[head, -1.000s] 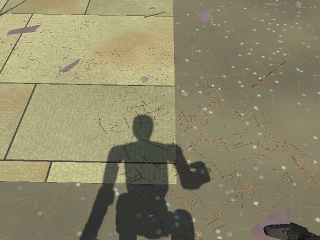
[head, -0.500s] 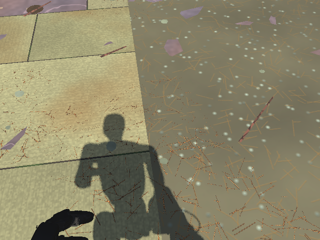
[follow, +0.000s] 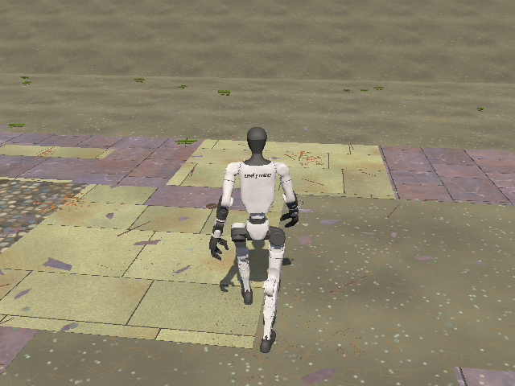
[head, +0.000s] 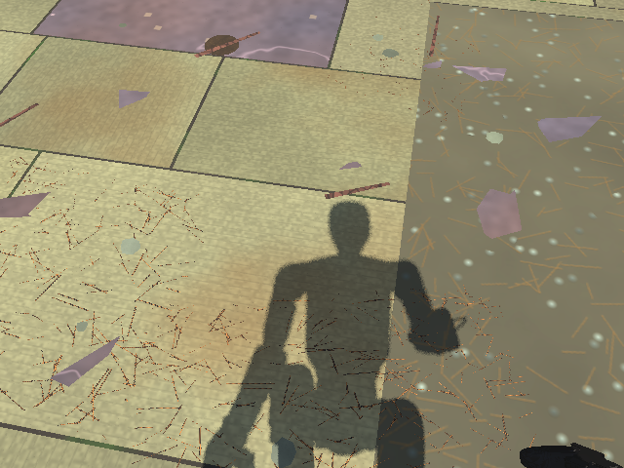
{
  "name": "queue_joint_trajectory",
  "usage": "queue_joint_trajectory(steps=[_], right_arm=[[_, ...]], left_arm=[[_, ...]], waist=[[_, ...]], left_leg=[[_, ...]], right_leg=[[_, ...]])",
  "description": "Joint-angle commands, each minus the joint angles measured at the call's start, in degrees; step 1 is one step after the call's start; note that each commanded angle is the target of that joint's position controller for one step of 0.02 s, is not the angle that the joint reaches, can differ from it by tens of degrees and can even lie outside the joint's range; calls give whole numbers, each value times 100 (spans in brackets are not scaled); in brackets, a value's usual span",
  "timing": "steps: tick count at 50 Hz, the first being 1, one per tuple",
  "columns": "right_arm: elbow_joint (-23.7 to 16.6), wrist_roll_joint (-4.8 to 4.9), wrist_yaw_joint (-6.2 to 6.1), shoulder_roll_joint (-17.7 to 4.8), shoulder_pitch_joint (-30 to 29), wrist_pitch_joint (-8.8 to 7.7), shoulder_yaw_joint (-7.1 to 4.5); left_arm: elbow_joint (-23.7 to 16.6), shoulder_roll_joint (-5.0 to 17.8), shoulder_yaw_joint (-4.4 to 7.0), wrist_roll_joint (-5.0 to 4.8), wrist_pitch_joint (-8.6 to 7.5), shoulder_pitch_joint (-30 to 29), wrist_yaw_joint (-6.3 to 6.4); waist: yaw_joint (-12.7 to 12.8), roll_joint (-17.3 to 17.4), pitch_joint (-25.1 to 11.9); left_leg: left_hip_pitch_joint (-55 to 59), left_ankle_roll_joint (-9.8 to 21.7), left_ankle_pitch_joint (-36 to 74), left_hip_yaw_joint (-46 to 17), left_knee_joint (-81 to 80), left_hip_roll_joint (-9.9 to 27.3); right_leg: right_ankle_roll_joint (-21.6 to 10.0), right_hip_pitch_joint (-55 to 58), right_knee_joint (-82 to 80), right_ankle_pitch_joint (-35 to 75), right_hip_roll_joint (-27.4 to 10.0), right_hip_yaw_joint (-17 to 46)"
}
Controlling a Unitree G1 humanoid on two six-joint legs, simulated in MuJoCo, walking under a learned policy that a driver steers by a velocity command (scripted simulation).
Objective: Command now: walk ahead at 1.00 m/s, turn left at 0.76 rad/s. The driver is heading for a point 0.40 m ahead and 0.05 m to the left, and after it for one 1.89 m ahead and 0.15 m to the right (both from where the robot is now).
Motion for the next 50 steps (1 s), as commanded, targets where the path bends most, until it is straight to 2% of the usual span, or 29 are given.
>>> queue_joint_trajectory(steps=[1, 2, 3, 4, 5, 6, 7, 8, 10, 12, 13, 15, 17, 18, 19, 21, 22, 23, 24, 25, 26, 27, 28, 30, 32, 36, 38, 42, 50], right_arm=[[172, 4, -56, -774, 1610, -21, -253], [555, 2, -131, -1029, 2894, -3, -413], [702, 29, -264, -1238, 3359, 44, -583], [686, 23, -326, -1701, 2882, 130, -708], [469, -53, -337, -1990, 2688, 191, -799], [372, -55, -396, -1559, 2510, 180, -761], [458, -36, -415, -1203, 2305, 157, -680], [495, -5, -427, -1068, 2179, 96, -632], [403, 49, -483, -747, 1810, -91, -466], [506, 88, -409, -793, 1876, -279, -432], [563, 88, -379, -820, 1917, -331, -436], [689, 121, -328, -690, 2206, -386, -405], [774, 128, -335, -670, 2444, -412, -380], [781, 89, -368, -687, 2451, -419, -377], [757, 44, -421, -743, 2370, -416, -385], [570, -5, -584, -940, 1876, -354, -453], [439, -6, -650, -1042, 1495, -299, -492], [323, 72, -688, -1097, 1074, -249, -533], [166, -36, -628, -315, 1742, -213, -388], [118, 66, -632, -187, 2857, -136, -281], [137, -81, -634, -487, 2760, -86, -234], [50, -160, -597, -717, 2164, -28, -271], [-116, -228, -583, -770, 1620, 32, -296], [-309, -230, -585, -616, 1395, 292, -233], [-389, -215, -617, -470, 1362, 428, -171], [-570, -159, -633, -599, 923, 548, -202], [-633, -140, -626, -666, 650, 579, -227], [-668, -88, -631, -765, 288, 481, -249], [-666, 24, -631, -996, 128, 269, -244]], left_arm=[[-536, 1456, 312, 100, 174, -473, 235], [-670, 1537, 355, 165, 276, -807, 243], [-686, 1448, 378, 185, 298, -976, 150], [-1118, 528, 165, 251, 152, -943, 41], [-1682, 571, 74, 6, 18, -968, -2], [-1701, 827, 50, 71, -105, -1464, -9], [-1705, 869, 57, 73, -144, -1595, -39], [-1731, 796, 30, 173, -87, -1697, -39], [-1563, 674, -21, 278, 208, -1296, -73], [-1616, 496, -74, 230, 327, -1464, -129], [-1703, 361, -125, 173, 332, -1672, -161], [-1745, 242, -166, 35, 304, -2035, -211], [-1658, 240, -169, -58, 290, -2190, -214], [-1601, 307, -148, -57, 275, -2188, -211], [-1524, 409, -109, -28, 256, -2045, -206], [-1159, 873, 84, 59, 219, -981, -226], [-883, 1097, 199, 98, 210, -85, -226], [-665, 1251, 313, 126, 200, 708, -189], [-687, 1484, 354, 77, 233, 424, -156], [-970, 1793, 450, 29, 283, -168, -168], [-1404, 1545, 487, -96, 406, -933, -135], [-1518, 1125, 388, -147, 543, -1286, -95], [-1431, 912, 328, -158, 618, -1156, -86], [-1262, 925, 337, -119, 655, -813, -73], [-1282, 1189, 427, -70, 654, -764, -98], [-1454, 1422, 562, -130, 799, -824, -15], [-1496, 1447, 603, -163, 899, -781, 19], [-1494, 1459, 665, -135, 995, -602, 34], [-1585, 1654, 719, -31, 998, -715, -4]], waist=[[-1315, -845, -711], [-1880, -819, -1209], [-2005, -347, -1183], [-1104, 1312, -921], [-996, 1247, -2008], [-1047, -2, -1284], [-712, -573, -539], [-434, -730, -163], [47, -965, 183], [54, -800, 302], [-23, -487, 296], [-377, -87, 112], [-612, 93, -71], [-630, 118, -136], [-547, 209, -231], [-6, 494, -665], [459, 564, -880], [1032, 197, -941], [150, -1289, -973], [-429, -1429, -2296], [-409, -576, -2339], [-422, 92, -1555], [-389, 469, -986], [-438, 290, -649], [-450, 108, -756], [-288, -382, -898], [-137, -590, -783], [106, -753, -571], [95, -828, -517]], left_leg=[[2768, 294, -689, 344, 71, -812], [3965, 529, -1086, -16, -60, -781], [4791, 755, -1653, -658, -385, -475], [5806, 1265, -279, -2557, -11, 548], [6864, 2305, -2254, -5162, -1492, 1321], [6223, 1951, -3048, -5481, -2372, 1392], [5154, 1619, -2829, -4992, -2550, 1218], [4292, 1456, -2105, -4491, -2537, 948], [2868, 1192, 224, -3259, -2489, 708], [2202, 780, 2529, -2092, -2518, 249], [2110, 505, 3274, -1600, -2494, -8], [2545, -3, 3330, -1022, -2508, -333], [3334, -237, 3164, -821, -2550, -151], [3653, -343, 3292, -700, -2438, -44], [3903, -460, 3493, -584, -2176, 56], [4111, -729, 3899, -421, -883, 198], [3887, -817, 3719, -345, 328, 262], [3430, -947, 1992, -82, 2532, -207], [1628, -1036, -4123, -158, 4591, -1066], [751, -1108, -4035, -1155, 5725, -1092], [696, -1000, -3305, -1432, 5528, -673], [661, -998, -3055, -1379, 5135, -457], [648, -1038, -3047, -1317, 4618, -312], [979, -1095, -2977, -1336, 3728, -152], [1134, -1134, -2845, -1307, 3192, -136], [770, -1236, -2289, -1461, 2528, -130], [511, -1279, -2128, -1581, 2257, -141], [137, -1254, -2066, -1795, 1754, -193], [749, -1015, -2476, -1929, 703, -528]], right_leg=[[22, -1066, 2683, 9031, -1571, -41], [-55, -1560, 4379, 8636, -1647, 105], [-102, -2575, 6549, 5290, -1069, 78], [108, -5050, 8662, -522, -108, 531], [143, -6577, 9339, -604, -17, 1745], [10, -6892, 8706, -57, -414, 2018], [-12, -6628, 7953, 299, -652, 1994], [72, -6260, 7511, 239, -791, 1981], [271, -5316, 6802, 242, -1089, 1755], [295, -4636, 5505, 642, -1054, 1318], [207, -4381, 4851, 1170, -967, 1119], [-48, -4093, 3538, 2586, -689, 743], [-278, -4072, 2837, 3625, -445, 621], [-360, -4028, 2666, 3808, -303, 617], [-423, -3897, 2554, 3859, -165, 652], [-487, -3059, 2536, 3427, 167, 737], [-569, -2386, 2422, 3337, 160, 891], [-904, -1903, 1767, 4113, -239, 1338], [-1300, -828, 2838, 8448, -1263, 2626], [-2361, 113, 2329, 8997, -2322, 4813], [-2476, -449, 1711, 6888, -2302, 5099], [-2330, -1434, 1394, 5055, -1944, 4747], [-2058, -2177, 1190, 4397, -1608, 4425], [-1648, -2974, 1040, 4271, -1205, 3974], [-1233, -3198, 1097, 4262, -917, 3873], [-391, -2977, 1028, 2773, -566, 4135], [-189, -2748, 870, 1640, -456, 4420], [-230, -2124, 859, 1081, -454, 4901], [-672, -1942, 1326, 2270, -463, 5565]])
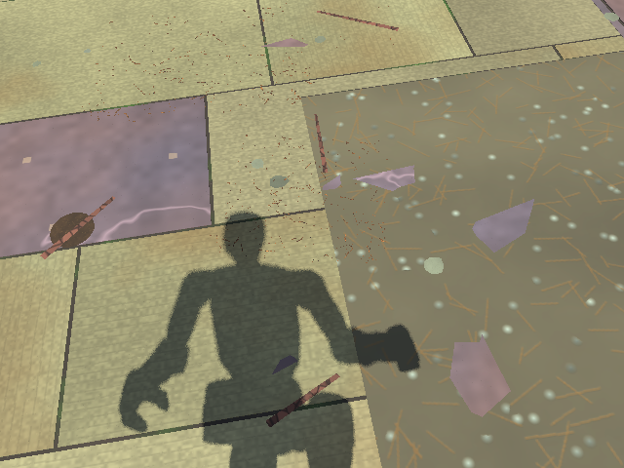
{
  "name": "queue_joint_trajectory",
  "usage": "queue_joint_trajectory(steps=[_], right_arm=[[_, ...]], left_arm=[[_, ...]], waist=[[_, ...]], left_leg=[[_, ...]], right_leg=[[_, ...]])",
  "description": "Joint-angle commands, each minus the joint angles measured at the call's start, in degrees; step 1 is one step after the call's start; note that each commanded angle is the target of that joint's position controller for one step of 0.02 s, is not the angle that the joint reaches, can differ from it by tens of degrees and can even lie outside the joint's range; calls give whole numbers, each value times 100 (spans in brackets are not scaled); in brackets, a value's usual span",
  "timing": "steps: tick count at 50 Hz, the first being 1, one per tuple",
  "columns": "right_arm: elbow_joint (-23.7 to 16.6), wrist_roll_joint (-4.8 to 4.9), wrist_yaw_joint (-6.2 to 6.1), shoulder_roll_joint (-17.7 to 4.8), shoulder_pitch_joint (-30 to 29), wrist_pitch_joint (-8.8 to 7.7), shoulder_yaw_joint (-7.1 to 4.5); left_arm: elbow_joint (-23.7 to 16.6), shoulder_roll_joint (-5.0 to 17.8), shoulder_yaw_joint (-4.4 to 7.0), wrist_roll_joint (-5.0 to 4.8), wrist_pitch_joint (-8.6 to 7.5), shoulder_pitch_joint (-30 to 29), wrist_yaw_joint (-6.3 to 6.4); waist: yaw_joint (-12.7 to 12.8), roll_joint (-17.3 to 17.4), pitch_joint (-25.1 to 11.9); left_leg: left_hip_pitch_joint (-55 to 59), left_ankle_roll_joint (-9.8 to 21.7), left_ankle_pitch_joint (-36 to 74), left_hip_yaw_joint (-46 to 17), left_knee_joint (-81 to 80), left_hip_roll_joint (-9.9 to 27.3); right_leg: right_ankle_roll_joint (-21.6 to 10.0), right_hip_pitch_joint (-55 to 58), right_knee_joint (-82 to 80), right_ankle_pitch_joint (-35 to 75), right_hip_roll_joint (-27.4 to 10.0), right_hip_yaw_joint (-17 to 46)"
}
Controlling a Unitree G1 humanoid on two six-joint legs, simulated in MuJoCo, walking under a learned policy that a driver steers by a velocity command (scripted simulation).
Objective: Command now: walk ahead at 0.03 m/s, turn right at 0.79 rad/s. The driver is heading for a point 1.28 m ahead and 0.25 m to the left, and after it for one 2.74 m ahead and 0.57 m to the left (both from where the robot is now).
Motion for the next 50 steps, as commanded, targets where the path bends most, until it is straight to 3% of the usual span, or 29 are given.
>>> queue_joint_trajectory(steps=[1, 5, 7, 8, 9, 10, 12, 14, 20, 21, 23, 25, 27, 28, 29, 30, 31, 32, 33, 35, 38, 40, 42, 44, 46, 47, 48, 49, 50], right_arm=[[-394, 46, -2, -546, -148, -169, -99], [-184, 86, 7, -555, 360, -192, -77], [-49, 45, -2, -354, 516, -189, -9], [-123, -37, -32, -353, 116, -181, 62], [-261, -46, -39, -469, 104, -149, 139], [-33, -102, 25, -713, 296, -95, 94], [106, 23, 153, -1028, 522, -61, -121], [128, 81, 184, -1238, 787, -7, -276], [145, 118, 217, -964, 1184, 49, -472], [195, 128, 214, -950, 1349, 71, -504], [185, 45, 260, -958, 1319, 123, -552], [89, -24, 334, -911, 1029, 129, -581], [-150, -41, 372, -845, 302, 124, -594], [-278, -52, 346, -735, -67, 98, -578], [-177, 69, 279, -395, 372, 23, -527], [-429, 156, 251, 8, 572, -89, -354], [-576, 50, 322, -408, 90, -126, -370], [-595, 20, 425, -571, -42, -135, -410], [-508, -23, 516, -560, 137, -127, -415], [-438, -103, 656, -506, 332, -69, -395], [-607, -175, 664, -251, -64, -146, -253], [-787, -185, 662, -316, -553, -191, -234], [-975, -220, 715, -297, -1037, -235, -147], [-1178, -163, 774, -67, -1538, -298, -7], [-1149, -123, 722, -40, -1230, -343, 25], [-1030, -104, 619, -189, -731, -375, -39], [-726, -94, 489, -424, 344, -421, -151], [-374, -141, 348, -729, 1610, -477, -291], [-245, -314, 217, -1362, 2424, -533, -475]], left_arm=[[-270, 932, 202, 50, -36, 168, -1], [-299, 666, -8, 109, -21, -110, 18], [-168, 393, -195, 75, -19, -126, 88], [-12, 151, -296, 105, -49, 238, 81], [60, 165, -312, 193, -71, 538, 84], [45, 613, -193, 82, -25, 264, 97], [-26, 820, -148, 123, -54, -412, 93], [-70, 780, -170, 115, -66, -597, 48], [-234, 428, -321, 54, -91, -1138, 124], [-266, 446, -340, 95, -132, -1154, 94], [-321, 460, -362, 118, -224, -1293, 22], [-352, 432, -392, 51, -339, -1349, 36], [-162, 428, -391, -54, -434, -639, 124], [32, 612, -330, -34, -471, 71, 225], [90, 1032, -201, -31, -519, 162, 323], [-246, 1386, -171, 108, -530, -339, 334], [-238, 1400, -127, 225, -536, -793, 309], [-274, 992, -225, 212, -579, -930, 251], [-257, 819, -283, 185, -638, -896, 197], [-145, 759, -321, 167, -731, -450, 161], [251, 561, -346, 222, -896, 502, -39], [393, 549, -339, 175, -939, 772, -88], [472, 452, -370, 106, -925, 749, -119], [584, 466, -373, 102, -924, 939, -99], [727, 754, -295, 95, -893, 923, -81], [796, 896, -259, 79, -897, 930, -78], [848, 990, -232, 49, -904, 856, -83], [770, 992, -228, -2, -941, 570, -101], [505, 250, -383, -45, -987, 763, -148]], waist=[[-43, -825, -574], [-165, -806, -729], [-333, -351, -629], [-115, 492, -572], [16, 875, -685], [-44, 987, -430], [-294, 950, -68], [-323, 841, -76], [-484, 813, -438], [-518, 760, -710], [-558, 970, -599], [-485, 972, -347], [20, 807, -268], [428, 630, -147], [254, -542, -415], [4, -1311, -806], [-144, -626, -314], [-208, -376, -78], [-259, -403, -12], [-173, -612, 79], [54, -509, 403], [133, -565, 688], [72, -677, 779], [231, -802, 777], [-38, -934, 543], [-336, -1002, 169], [-917, -949, -448], [-1645, -810, -1094], [-1678, 414, -2138]], left_leg=[[-275, 103, -119, 15, -413, -96], [1237, 261, 55, 291, -1390, 31], [2351, 461, 1050, 122, -2866, 252], [2626, 560, 1034, -654, -3382, 836], [2492, 741, 1671, -1746, -3419, 1801], [1733, 1363, 1910, -2312, -3498, 1886], [1850, 1231, 1122, -2252, -3362, 1366], [2062, 1094, 1095, -2240, -3214, 1105], [2589, 1059, 1579, -2316, -2982, 653], [2658, 1116, 332, -2457, -3127, 571], [2291, 1260, -1919, -2848, -3524, 507], [1662, 1225, -1986, -2990, -3523, 445], [525, 785, -1580, -2615, -3395, 58], [-382, 264, -1619, -2073, -3047, -436], [-1293, 64, -2074, -1198, -1278, -869], [-1747, 196, -1581, -376, 382, -830], [-2030, 242, -499, -126, 917, -58], [-2002, 256, -76, -70, 1167, 153], [-2001, 210, 185, 24, 1412, 170], [-2133, 201, 450, 363, 1988, 300], [-2350, 340, 759, 147, 1794, 226], [-2518, 327, 786, 170, 1225, 127], [-2063, 283, 969, 972, 197, 422], [-1099, 329, 970, 1448, -578, 495], [-118, 510, 449, 1527, -996, 258], [720, 604, 151, 1553, -1085, 5], [2105, 698, 124, 1493, -1262, -182], [3971, 775, 322, 1047, -1477, 241], [5676, 926, -2223, -941, -1955, 1991]], right_leg=[[-195, 1172, -79, 629, -1645, 1515], [-165, 539, 41, 1387, -1656, 1242], [78, -17, 134, -14, -1423, 1018], [369, -264, 568, -1798, -1089, 480], [531, -163, 1230, -2539, -792, -508], [495, -44, 1025, -2542, -601, -1115], [498, -506, 1562, -2083, -712, -1479], [700, -1018, 2458, -2255, -696, -1717], [871, -1526, 2842, -2183, -860, -1802], [860, -1392, 2662, -2249, -895, -1801], [828, -1130, 2228, -2495, -891, -1849], [769, -560, 1626, -2440, -854, -1858], [600, 1031, 246, -1907, -852, -1966], [495, 2307, -873, -1177, -983, -2218], [427, 3280, -911, -1584, -1974, -1417], [-27, 2938, -1199, -3520, -3782, 850], [-371, 1963, -1276, -4053, -3970, 1164], [-343, 1658, -1247, -3796, -3650, 636], [-198, 1630, -1254, -3292, -3280, 9], [-62, 1621, -1337, -2646, -2916, -874], [-203, 1454, -1491, -2526, -2742, -1045], [-371, 1460, -1655, -2235, -2717, -1155], [-462, 1269, -1851, -1421, -2591, -1352], [-516, 940, -2012, -75, -2676, -1414], [-470, 1030, -1521, 1877, -2785, -1621], [-419, 1057, -854, 3689, -2799, -1738], [-338, 806, 357, 4680, -2702, -1898], [-220, -310, 1935, 3817, -2440, -2046], [-148, -1885, 4125, 195, -1782, -2235]])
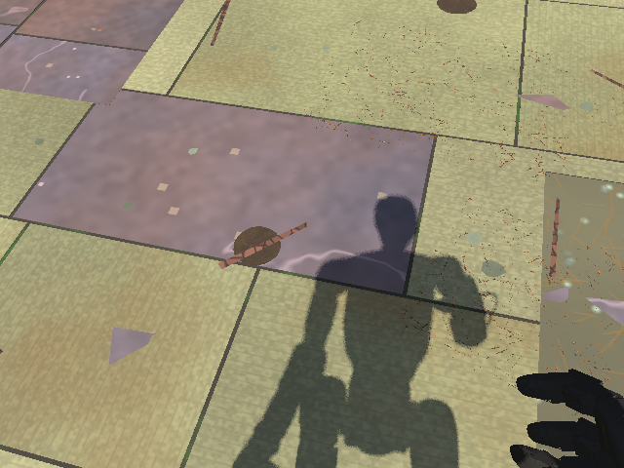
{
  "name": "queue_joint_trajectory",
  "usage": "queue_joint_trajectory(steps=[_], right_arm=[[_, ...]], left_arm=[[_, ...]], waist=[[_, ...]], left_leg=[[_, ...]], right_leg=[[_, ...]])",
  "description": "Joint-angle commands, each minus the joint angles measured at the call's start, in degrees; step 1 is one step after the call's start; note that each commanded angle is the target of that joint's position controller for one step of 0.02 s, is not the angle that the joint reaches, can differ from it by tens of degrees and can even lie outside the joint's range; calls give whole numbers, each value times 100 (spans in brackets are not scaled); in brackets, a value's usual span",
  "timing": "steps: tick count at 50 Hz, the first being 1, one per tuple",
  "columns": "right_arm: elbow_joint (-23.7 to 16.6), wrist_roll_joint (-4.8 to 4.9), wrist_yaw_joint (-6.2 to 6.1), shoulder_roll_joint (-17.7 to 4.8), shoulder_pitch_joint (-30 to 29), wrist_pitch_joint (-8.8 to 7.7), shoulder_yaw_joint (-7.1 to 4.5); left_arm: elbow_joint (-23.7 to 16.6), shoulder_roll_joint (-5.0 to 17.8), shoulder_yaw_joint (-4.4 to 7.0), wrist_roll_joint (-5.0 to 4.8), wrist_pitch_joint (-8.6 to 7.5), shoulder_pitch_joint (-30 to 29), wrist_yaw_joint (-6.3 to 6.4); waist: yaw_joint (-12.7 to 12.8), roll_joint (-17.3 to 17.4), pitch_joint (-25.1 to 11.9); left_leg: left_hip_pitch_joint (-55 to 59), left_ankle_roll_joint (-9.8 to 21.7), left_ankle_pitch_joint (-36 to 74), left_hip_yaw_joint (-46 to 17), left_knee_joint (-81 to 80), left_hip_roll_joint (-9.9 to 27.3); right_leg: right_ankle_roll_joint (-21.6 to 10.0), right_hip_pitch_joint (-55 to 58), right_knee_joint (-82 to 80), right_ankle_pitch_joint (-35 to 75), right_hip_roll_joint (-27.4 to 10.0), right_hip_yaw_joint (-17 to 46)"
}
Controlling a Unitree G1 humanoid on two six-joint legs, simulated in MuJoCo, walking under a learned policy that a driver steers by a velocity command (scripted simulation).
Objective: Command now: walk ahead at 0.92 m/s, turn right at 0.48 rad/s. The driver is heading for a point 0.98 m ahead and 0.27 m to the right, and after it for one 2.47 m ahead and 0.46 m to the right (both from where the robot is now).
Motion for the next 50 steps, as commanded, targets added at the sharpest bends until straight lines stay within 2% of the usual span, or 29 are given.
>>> queue_joint_trajectory(steps=[1, 2, 3, 4, 8, 11, 15, 17, 19, 20, 21, 22, 23, 24, 26, 29, 32, 35, 38, 40, 41, 42, 43, 44, 45, 46, 47, 48, 50], right_arm=[[400, -108, -285, -1892, 3287, -80, -636], [434, -79, -294, -1499, 2648, -64, -564], [448, -41, -292, -1067, 2214, -85, -460], [490, -22, -286, -805, 1972, -107, -406], [836, 178, -276, -342, 2021, -286, -296], [983, 151, -249, -166, 1954, -406, -259], [1148, 154, -361, -463, 2060, -470, -314], [1195, 159, -424, -787, 2298, -432, -367], [1104, 102, -510, -1248, 2178, -248, -493], [1003, 59, -528, -1410, 1923, -132, -549], [920, 41, -483, -1389, 1784, -55, -551], [928, 75, -364, -977, 1630, -75, -490], [238, 107, -284, -359, 2252, -206, -278], [46, 54, -310, -647, 1732, -371, -246], [-20, 32, -311, -668, 1313, -473, -183], [78, -179, -306, -568, 1490, -108, -110], [-369, -96, -226, -403, 514, -12, -14], [-459, 54, -136, -133, 97, -75, 101], [-419, 128, -152, -256, -97, -121, 38], [-300, 100, -196, -595, 240, -143, -120], [-114, 145, -234, -811, 867, -143, -233], [235, 204, -298, -1013, 2041, -122, -351], [624, 209, -384, -1222, 3378, -69, -463], [738, 25, -413, -1814, 3836, -84, -627], [821, 84, -272, -1644, 3406, -40, -619], [617, 98, -212, -1233, 2557, -70, -574], [606, 183, -178, -935, 2335, -90, -521], [717, 203, -164, -755, 2389, -104, -461], [980, 295, -188, -651, 2663, -162, -393]], left_arm=[[-1067, 558, 150, -184, -211, -895, -52], [-1089, 928, 276, -123, -109, -1397, -42], [-1111, 777, 253, -79, -69, -1507, -90], [-1017, 636, 241, -62, -3, -1428, -140], [-1122, 216, 218, 75, 361, -1655, -293], [-1469, 137, 169, 57, 413, -2354, -382], [-1849, 191, 74, 65, 377, -3134, -537], [-1846, 297, 88, 29, 369, -3108, -530], [-1605, 641, 201, -32, 397, -2089, -433], [-1338, 897, 326, -33, 413, -1042, -359], [-1002, 1200, 501, -16, 401, -11, -245], [-1014, 1438, 699, -170, 487, -301, -101], [-1295, 2156, 757, 117, 554, -1093, -117], [-1492, 2056, 802, 56, 551, -966, -95], [-1231, 1439, 658, 47, 409, -1086, 12], [-1325, 1134, 497, 16, 147, -1537, 68], [-1353, 1194, 511, -17, 3, -1469, 17], [-1203, 1098, 515, -99, -64, -1163, -42], [-971, 1113, 479, -87, -180, -779, -62], [-889, 1362, 519, 10, -195, -756, 19], [-864, 1518, 553, 114, -150, -824, 66], [-887, 1575, 574, 250, -71, -1086, 114], [-946, 1472, 550, 327, -11, -1460, 151], [-1196, 704, 360, 100, -42, -993, 98], [-1262, 490, 228, 61, -175, -593, 8], [-1332, 659, 186, 103, -196, -1113, 73], [-1439, 807, 159, 171, -221, -1690, 68], [-1580, 802, 151, 232, -204, -2136, 68], [-1835, 682, 89, 319, -42, -2318, 49]], waist=[[-1890, 1192, -2617], [-1646, 559, -1511], [-1387, 374, -697], [-1155, 385, -310], [-710, 538, 505], [-548, 530, 845], [-504, 106, 1023], [-433, 137, 695], [173, 517, -79], [697, 610, -606], [1055, 365, -1048], [834, -778, -671], [-409, -1926, -1006], [21, -704, -1565], [-500, 380, -33], [-1040, 407, 356], [-851, 233, 681], [-474, -68, 503], [-164, -292, 367], [-397, -489, 2], [-747, -670, -346], [-1387, -777, -840], [-2134, -629, -1253], [-1781, 1106, -1783], [-1209, 1966, -1908], [-1046, 883, -1044], [-1037, -31, -632], [-998, -418, -251], [-788, -261, -41]], left_leg=[[5632, 524, -4367, -4548, -1943, 2705], [4684, 448, -4026, -4071, -2051, 2420], [3880, 435, -2989, -3062, -2062, 2195], [3266, 362, -2148, -2347, -2265, 1944], [2369, 205, -798, -639, -2866, 1609], [2097, 104, 421, 573, -3128, 1239], [2283, 9, 2601, 1517, -3339, 1100], [2944, -105, 5554, 1660, -2703, 1179], [3460, -170, 7663, 1588, -1074, 1362], [3256, -100, 7925, 1450, 306, 1486], [2634, -13, 6794, 1308, 2048, 1410], [1200, -159, 1484, 1241, 4452, 268], [-1367, -513, -1742, 524, 6373, -421], [-1848, -390, -1327, -609, 6323, -194], [-1649, -341, -895, -686, 4843, 411], [-652, -588, -1109, -582, 3769, 729], [-285, -761, -221, -183, 2129, 745], [398, -539, 1735, 131, 366, 508], [458, -110, 2299, 324, -409, 333], [657, 148, 1496, 431, -637, -22], [1094, 224, 944, 462, -522, -237], [1968, 324, 483, 507, -468, -377], [3287, 453, 3, 296, -308, -110], [4845, 1233, -813, -2185, -366, 1199], [5272, 1714, -223, -5214, -1781, 1787], [4684, 1784, 264, -4652, -1793, 1748], [3879, 1682, 1434, -3789, -1683, 1591], [3213, 1547, 2670, -3110, -1629, 1324], [2610, 1375, 4394, -2394, -1664, 973]], right_leg=[[-634, -4453, 4894, 150, 467, 297], [-680, -4898, 5261, 723, 160, 367], [-647, -4966, 5048, 1158, -131, 233], [-573, -4752, 4815, 1288, -277, 154], [-379, -4934, 4775, 1509, -500, -17], [-394, -5119, 4236, 2315, -422, -290], [-703, -4335, 2360, 3130, -177, -1029], [-890, -3651, 1945, 3106, 343, -1492], [-1045, -2567, 1950, 2339, 767, -1580], [-1185, -1497, 1976, 1870, 904, -1404], [-1325, -148, 1406, 1563, 995, -1007], [-1488, 529, 821, 1121, 688, -146], [-2614, 1677, 186, 1203, -763, 3237], [-2846, 1803, -833, 60, -1096, 4458], [-2214, -108, -1371, 227, -877, 3834], [-1963, -1935, -1417, 1296, -126, 2481], [-1852, -2806, -1757, 1912, 328, 1910], [-1444, -2442, -1841, 3225, 487, 1374], [-1182, -1063, -1896, 4607, 91, 1127], [-918, 7, -1158, 6534, -158, 903], [-811, 336, -454, 7424, -257, 790], [-737, 319, 781, 8005, -278, 591], [-648, -533, 2560, 7409, -98, 321], [-263, -2544, 5384, 3814, 788, -42], [-141, -4047, 6111, 170, 1409, 183], [-200, -4600, 6157, 676, 821, 429], [-148, -4407, 5738, 995, 553, 372], [-87, -4265, 5347, 931, 443, 275], [114, -4077, 4625, 713, 305, 192]])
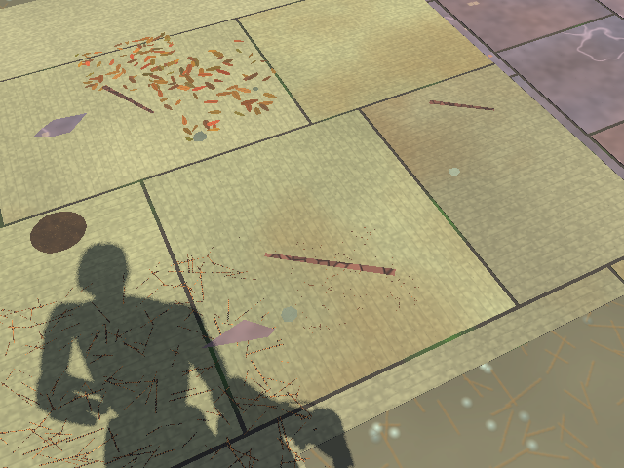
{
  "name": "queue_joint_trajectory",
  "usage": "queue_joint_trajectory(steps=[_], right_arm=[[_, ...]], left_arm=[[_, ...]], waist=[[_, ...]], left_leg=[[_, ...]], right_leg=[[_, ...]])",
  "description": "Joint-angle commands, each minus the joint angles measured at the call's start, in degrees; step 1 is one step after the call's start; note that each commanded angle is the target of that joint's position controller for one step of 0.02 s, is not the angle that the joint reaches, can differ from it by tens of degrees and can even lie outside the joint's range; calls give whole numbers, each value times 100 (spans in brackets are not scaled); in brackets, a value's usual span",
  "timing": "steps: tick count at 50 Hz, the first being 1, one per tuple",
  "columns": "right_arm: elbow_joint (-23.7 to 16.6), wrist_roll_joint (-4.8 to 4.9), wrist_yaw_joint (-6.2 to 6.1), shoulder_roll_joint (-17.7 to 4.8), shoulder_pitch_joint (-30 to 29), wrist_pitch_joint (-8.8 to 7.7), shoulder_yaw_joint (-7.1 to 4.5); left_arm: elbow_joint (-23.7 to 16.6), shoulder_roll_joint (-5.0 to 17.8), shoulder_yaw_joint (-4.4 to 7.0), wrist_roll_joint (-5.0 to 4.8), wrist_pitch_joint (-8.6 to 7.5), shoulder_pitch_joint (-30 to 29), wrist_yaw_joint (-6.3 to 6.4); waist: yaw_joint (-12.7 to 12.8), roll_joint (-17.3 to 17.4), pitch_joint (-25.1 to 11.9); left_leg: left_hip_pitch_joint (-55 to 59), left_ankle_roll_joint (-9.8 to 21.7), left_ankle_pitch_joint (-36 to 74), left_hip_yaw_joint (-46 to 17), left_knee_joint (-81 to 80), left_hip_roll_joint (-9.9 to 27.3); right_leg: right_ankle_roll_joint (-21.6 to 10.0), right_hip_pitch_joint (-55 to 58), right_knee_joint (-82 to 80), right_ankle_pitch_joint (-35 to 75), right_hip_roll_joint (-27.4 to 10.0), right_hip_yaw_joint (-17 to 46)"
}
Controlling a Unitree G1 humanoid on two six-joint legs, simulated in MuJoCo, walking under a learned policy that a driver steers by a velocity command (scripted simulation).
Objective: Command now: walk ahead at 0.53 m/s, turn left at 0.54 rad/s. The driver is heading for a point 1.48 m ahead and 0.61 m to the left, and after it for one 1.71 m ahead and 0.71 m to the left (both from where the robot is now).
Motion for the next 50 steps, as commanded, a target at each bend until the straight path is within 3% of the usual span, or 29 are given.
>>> queue_joint_trajectory(steps=[1, 4, 6, 9, 11, 12, 13, 14, 15, 16, 17, 18, 20, 24, 29, 32, 33, 34, 35, 36, 37, 38, 39, 40, 41, 42, 45, 47, 50], right_arm=[[-79, 113, 10, -569, 516, -145, -107], [-108, 47, -15, -812, 339, -60, -186], [-122, 76, -32, -746, 381, 53, -219], [-135, 83, -104, -732, 659, 222, -294], [-283, 51, -171, -819, 455, 282, -360], [-364, 94, -179, -827, 262, 272, -373], [-505, 169, -154, -600, 332, 231, -323], [-577, 216, -214, -113, 1038, 247, -228], [-606, 169, -281, -466, 1719, 332, -254], [-407, -16, -279, -703, 1327, 459, -320], [-516, -77, -213, -720, 727, 530, -344], [-609, -65, -144, -623, 440, 600, -350], [-721, -33, -19, -459, 307, 754, -309], [-994, 8, 69, -308, -122, 861, -238], [-1374, 64, 241, -339, -747, 920, -171], [-1484, 79, 277, -439, -856, 875, -209], [-1382, 68, 262, -512, -610, 834, -247], [-1241, 8, 185, -739, -235, 760, -311], [-1525, -35, 84, -1608, -328, 703, -445], [-1548, -101, -10, -1560, -70, 696, -500], [-1463, -147, -76, -1249, -353, 689, -360], [-1467, -117, -107, -898, -888, 670, -231], [-1492, -85, -134, -641, -1303, 631, -138], [-1498, -35, -161, -328, -1455, 582, -23], [-1451, -29, -169, -36, -1444, 528, 106], [-1385, -60, -183, 93, -1386, 476, 175], [-1183, -71, -250, -407, -1006, 468, 16], [-1114, -56, -272, -479, -833, 513, -27], [-1054, -73, -278, -468, -843, 530, -57]], left_arm=[[-686, 390, -13, 79, 76, -30, -5], [-938, 214, -162, -36, 166, -404, -28], [-1034, 119, -231, -107, 210, -741, -23], [-1143, 234, -225, -143, 211, -1031, 42], [-1071, 427, -168, -134, 122, -762, 121], [-955, 506, -138, -105, 42, -355, 180], [-860, 765, -68, -71, -34, 252, 241], [-954, 1007, -27, -64, 21, 513, 262], [-941, 883, 65, -228, 120, 534, 223], [-1100, 430, 7, -254, 176, 79, 245], [-1142, 64, -101, -234, 219, -186, 264], [-1117, 36, -114, -164, 271, -324, 290], [-1010, 231, -25, -148, 313, -315, 313], [-930, 352, 93, -66, 309, -201, 246], [-984, 671, 271, -2, 379, -279, 144], [-949, 890, 386, -65, 465, -48, 71], [-922, 862, 406, -85, 514, 80, 50], [-851, 740, 416, -85, 590, 319, 12], [-1225, 220, 261, -117, 699, 481, 4], [-1312, 580, 297, -66, 794, -264, 107], [-1247, 435, 264, -186, 830, -205, 117], [-1044, 386, 246, -256, 806, 64, 98], [-805, 469, 277, -226, 782, 362, 81], [-537, 523, 298, -171, 797, 686, 46], [-414, 491, 286, -191, 824, 769, -1], [-367, 363, 243, -248, 843, 747, -57], [-474, 367, 249, -259, 858, 460, -163], [-542, 385, 264, -231, 855, 424, -171], [-655, 290, 256, -274, 846, 388, -168]], waist=[[285, 64, -457], [396, 287, -520], [235, 497, -707], [-6, 594, -829], [131, 625, -807], [357, 555, -867], [513, 141, -1339], [214, -958, -2040], [78, -1262, -3023], [65, -442, -2450], [104, -193, -1757], [42, -258, -1436], [-21, -653, -1042], [-32, -730, -1061], [44, -1005, -924], [76, -856, -890], [-7, -536, -902], [-139, 459, -660], [94, 2423, -453], [-476, 1373, -519], [-176, 1263, -450], [154, 1202, -356], [367, 1220, -476], [429, 1180, -648], [425, 951, -783], [380, 762, -761], [105, 841, -499], [10, 787, -500], [8, 755, -474]], left_leg=[[1222, 1144, 4632, -2110, -960, 1553], [383, 901, 5281, -1550, -958, 961], [87, 395, 4844, -1347, -755, 561], [235, -77, 3800, -1821, -269, 410], [464, -217, 3252, -2272, 270, 400], [476, -311, 3071, -2240, 885, 253], [81, -439, 1564, -1973, 2112, 108], [-673, -471, -3227, -1036, 3730, -452], [-919, -468, -3326, -632, 4568, -195], [-1127, -554, -2606, -510, 4866, 135], [-1240, -644, -2186, -432, 4740, 235], [-1267, -753, -1971, -397, 4694, 353], [-1049, -854, -1723, -261, 4535, 470], [-925, -785, -1464, -108, 3822, 675], [58, -539, -1225, 309, 2120, 852], [597, -368, -1173, 599, 1053, 690], [1069, -266, -1036, 533, 524, 568], [1486, -86, -825, -424, -435, 939], [1558, 560, 395, -3245, -1124, 2842], [897, 1102, 1244, -2946, -1183, 2976], [620, 1031, 1297, -2209, -1113, 2624], [398, 789, 1233, -1556, -1149, 2183], [453, 621, 1478, -1065, -1083, 1825], [461, 614, 1980, -668, -1050, 1691], [476, 571, 2132, -460, -1056, 1713], [540, 503, 1998, -301, -1090, 1758], [1096, 544, 1632, -384, -906, 2046], [1340, 680, 1813, -489, -744, 2286], [1392, 735, 2239, -455, -526, 2453]], right_leg=[[284, -1284, -699, -267, -424, 169], [435, -599, -2351, 372, -152, -260], [384, 67, -3270, 1401, 89, -423], [359, 515, -4033, 2045, 252, -224], [275, 814, -4649, 2068, 185, 109], [170, 1260, -5166, 2507, 3, 237], [-95, 2325, -5098, 3788, -976, 893], [-643, 3353, -4404, 7004, -2853, 2160], [-1426, 3557, -4466, 6762, -3646, 3241], [-1421, 2875, -4769, 5397, -3097, 2903], [-1191, 2268, -5011, 4584, -2560, 2042], [-1038, 1906, -5221, 4192, -2264, 1555], [-965, 1240, -5468, 4092, -1963, 781], [-1013, 1008, -5670, 3311, -2080, 190], [-677, 370, -5742, 1389, -2144, -576], [-352, 370, -5248, 684, -2289, -888], [-65, 103, -4767, 239, -2175, -1097], [344, -572, -3636, -486, -1819, -1458], [834, -2154, -2091, -2177, -818, -1625], [745, -1955, -1305, -1772, -734, -578], [646, -1655, -1147, -1217, -772, -362], [566, -1310, -1305, -620, -815, -305], [525, -993, -1301, -220, -746, -438], [514, -588, -1237, -63, -671, -554], [498, -225, -1408, -73, -630, -481], [479, -24, -1809, -100, -581, -360], [325, -196, -2510, -324, -454, -364], [252, -261, -2644, -644, -472, -462], [177, -140, -2934, -949, -474, -617]])
Next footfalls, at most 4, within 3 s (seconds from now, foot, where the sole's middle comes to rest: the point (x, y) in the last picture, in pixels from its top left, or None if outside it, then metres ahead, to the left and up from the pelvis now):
0.26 right None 0.39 -0.05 -0.77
0.68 left None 0.21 0.13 -0.77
1.10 right None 0.29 -0.04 -0.77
1.60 left None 0.28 0.14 -0.77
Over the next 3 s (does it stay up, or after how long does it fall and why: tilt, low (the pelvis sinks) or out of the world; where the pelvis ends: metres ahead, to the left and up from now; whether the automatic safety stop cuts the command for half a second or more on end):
stays up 1.18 0.55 -0.03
